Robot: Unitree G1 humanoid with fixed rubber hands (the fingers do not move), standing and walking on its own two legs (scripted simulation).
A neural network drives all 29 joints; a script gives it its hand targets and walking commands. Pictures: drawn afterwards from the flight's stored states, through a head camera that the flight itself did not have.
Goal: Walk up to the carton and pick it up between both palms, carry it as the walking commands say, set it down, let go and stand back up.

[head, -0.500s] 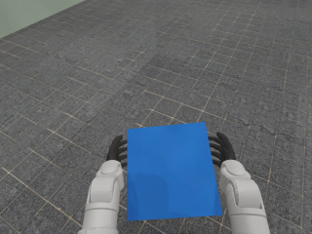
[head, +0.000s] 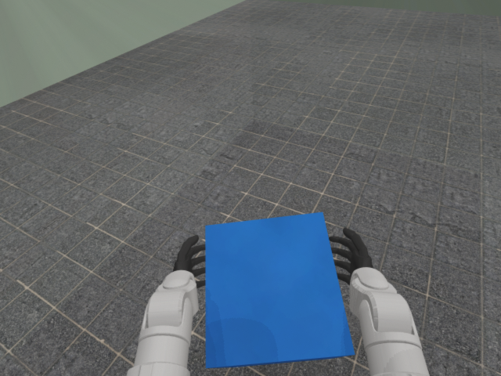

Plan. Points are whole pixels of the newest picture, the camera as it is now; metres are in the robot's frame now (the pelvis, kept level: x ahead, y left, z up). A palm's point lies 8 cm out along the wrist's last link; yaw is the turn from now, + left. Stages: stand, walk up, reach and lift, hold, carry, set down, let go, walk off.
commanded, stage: carry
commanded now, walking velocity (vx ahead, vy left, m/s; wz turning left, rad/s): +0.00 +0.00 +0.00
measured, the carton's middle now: (273, 297) +0.28 -0.01 -0.06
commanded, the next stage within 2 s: hold in 1.12 s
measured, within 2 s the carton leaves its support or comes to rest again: neither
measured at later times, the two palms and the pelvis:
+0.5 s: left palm (180, 296) +0.24 +0.15 +0.02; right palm (363, 289) +0.24 -0.15 +0.03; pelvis -0.03 +0.00 +0.00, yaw +0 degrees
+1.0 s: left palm (183, 291) +0.25 +0.14 +0.02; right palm (360, 285) +0.25 -0.15 +0.03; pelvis -0.03 +0.00 +0.00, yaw +0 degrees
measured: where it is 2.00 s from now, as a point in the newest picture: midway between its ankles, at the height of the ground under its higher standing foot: outside the picture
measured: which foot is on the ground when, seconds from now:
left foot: down 0.00-1.00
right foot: down 0.00-1.00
